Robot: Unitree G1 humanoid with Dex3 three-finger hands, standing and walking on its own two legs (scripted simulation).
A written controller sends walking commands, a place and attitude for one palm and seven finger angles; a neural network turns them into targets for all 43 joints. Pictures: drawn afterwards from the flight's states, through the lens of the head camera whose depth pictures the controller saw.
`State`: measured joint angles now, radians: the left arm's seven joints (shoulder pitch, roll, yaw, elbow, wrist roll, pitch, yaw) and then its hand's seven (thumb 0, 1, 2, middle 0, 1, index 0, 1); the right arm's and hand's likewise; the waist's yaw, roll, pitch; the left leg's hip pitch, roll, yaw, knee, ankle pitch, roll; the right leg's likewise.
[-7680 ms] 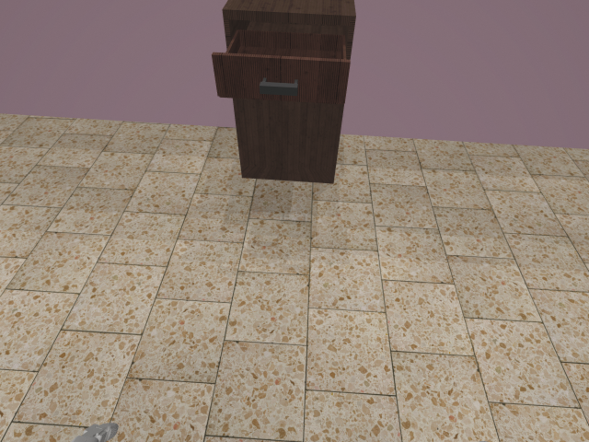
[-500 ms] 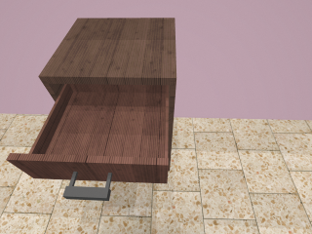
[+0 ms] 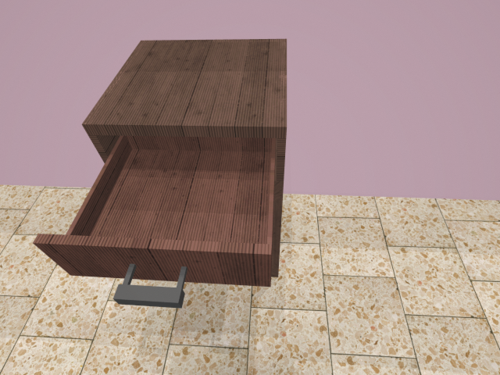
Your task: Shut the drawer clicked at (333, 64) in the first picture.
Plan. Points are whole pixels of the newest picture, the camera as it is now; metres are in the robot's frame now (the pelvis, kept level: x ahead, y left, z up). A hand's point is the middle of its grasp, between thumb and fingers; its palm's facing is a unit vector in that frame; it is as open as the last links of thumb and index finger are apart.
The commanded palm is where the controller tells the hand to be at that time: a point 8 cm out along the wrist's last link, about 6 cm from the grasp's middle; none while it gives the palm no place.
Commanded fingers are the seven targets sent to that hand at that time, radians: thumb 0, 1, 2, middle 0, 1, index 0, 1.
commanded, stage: come to a stop and stand still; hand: left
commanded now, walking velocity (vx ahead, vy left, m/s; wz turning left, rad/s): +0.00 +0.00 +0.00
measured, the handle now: (153, 283) +0.29 +0.21 -0.06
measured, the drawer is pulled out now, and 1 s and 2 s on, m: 0.30 0.30 0.29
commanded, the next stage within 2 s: look again from close up in 0.84 s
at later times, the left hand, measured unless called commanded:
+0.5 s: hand out of the picture +0.04 +0.19 -0.16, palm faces -0.02 -0.98 -0.22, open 7.3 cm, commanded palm none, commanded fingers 0.00 0.90 0.90 -0.20 -0.30 -0.20 -0.30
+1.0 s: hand out of the picture +0.03 +0.19 -0.16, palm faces +0.00 -0.98 -0.20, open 7.3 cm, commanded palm none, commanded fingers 0.00 0.90 0.90 -0.20 -0.30 -0.20 -0.30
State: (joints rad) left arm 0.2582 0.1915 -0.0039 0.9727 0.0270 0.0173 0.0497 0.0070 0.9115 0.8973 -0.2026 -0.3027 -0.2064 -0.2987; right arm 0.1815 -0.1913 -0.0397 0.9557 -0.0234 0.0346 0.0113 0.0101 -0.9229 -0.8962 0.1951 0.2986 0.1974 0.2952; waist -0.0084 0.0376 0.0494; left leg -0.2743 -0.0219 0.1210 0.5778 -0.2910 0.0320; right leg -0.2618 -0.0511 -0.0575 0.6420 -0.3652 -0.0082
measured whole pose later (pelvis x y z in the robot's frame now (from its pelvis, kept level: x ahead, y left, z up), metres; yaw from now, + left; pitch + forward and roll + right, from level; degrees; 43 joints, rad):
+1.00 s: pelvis +0.03 +0.02 +0.01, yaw +0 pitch -1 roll +0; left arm 0.29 0.15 -0.02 1.08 0.02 0.00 0.05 0.01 0.91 0.90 -0.20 -0.30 -0.20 -0.30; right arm 0.26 -0.15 0.00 1.15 -0.01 -0.02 -0.01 0.01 -0.92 -0.90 0.20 0.30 0.20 0.30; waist 0.00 0.00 0.03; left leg -0.17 -0.04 0.12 0.42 -0.25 0.08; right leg -0.14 -0.06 -0.05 0.45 -0.30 0.03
